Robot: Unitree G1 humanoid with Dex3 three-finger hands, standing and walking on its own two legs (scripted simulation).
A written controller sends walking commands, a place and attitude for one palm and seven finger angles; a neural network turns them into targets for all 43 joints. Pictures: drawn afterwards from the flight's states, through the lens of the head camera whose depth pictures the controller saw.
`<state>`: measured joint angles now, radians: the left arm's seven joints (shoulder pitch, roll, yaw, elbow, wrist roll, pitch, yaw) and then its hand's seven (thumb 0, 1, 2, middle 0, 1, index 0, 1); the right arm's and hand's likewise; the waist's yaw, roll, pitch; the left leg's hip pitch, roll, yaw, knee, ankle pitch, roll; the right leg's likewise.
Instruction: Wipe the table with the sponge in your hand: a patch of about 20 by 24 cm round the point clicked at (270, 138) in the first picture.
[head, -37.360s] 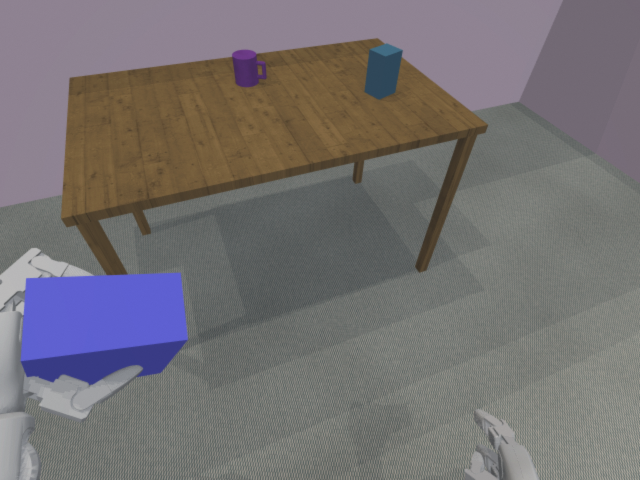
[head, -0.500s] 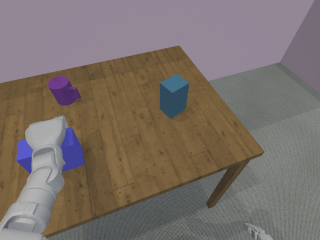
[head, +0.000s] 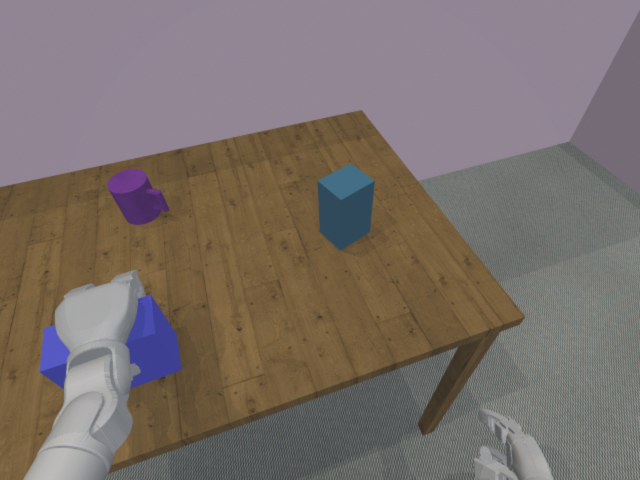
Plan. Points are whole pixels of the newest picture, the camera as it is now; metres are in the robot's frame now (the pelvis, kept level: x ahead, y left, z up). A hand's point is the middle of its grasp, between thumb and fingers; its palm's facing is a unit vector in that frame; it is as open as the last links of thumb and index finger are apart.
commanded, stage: wipe back along the middle lane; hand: left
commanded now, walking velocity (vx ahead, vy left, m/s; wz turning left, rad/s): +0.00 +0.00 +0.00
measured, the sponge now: (123, 356) +0.27 +0.32 -0.04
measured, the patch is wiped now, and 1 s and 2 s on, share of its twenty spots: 0.50 0.65 0.65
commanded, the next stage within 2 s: slide across to the third lane in 1.18 s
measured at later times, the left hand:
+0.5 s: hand (118, 367) +0.24 +0.29 +0.01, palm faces -0.03 -0.03 -1.00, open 10.5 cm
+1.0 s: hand (119, 367) +0.24 +0.29 +0.01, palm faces -0.02 -0.03 -1.00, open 10.5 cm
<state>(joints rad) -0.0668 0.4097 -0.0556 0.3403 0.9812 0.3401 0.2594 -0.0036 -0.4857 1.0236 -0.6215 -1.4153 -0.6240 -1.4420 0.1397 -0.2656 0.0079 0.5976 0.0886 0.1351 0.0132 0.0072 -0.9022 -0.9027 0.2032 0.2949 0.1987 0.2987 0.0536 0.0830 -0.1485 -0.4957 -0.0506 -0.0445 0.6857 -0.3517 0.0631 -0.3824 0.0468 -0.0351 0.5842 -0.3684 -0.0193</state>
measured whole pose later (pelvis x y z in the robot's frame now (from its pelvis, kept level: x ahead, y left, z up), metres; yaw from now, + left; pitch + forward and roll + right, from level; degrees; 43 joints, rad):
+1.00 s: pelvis -0.02 -0.01 +0.00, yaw -1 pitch +8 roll -2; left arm 0.05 0.38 -0.05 0.28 0.99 0.33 0.29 0.00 -0.51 1.03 -0.65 -1.39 -0.65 -1.41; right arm 0.15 -0.27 -0.01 0.62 0.09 0.12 -0.01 0.01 -0.90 -0.90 0.20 0.29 0.20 0.30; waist 0.06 0.09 -0.15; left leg -0.49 -0.04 -0.02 0.70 -0.34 0.05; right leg -0.40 0.06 -0.02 0.62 -0.36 -0.03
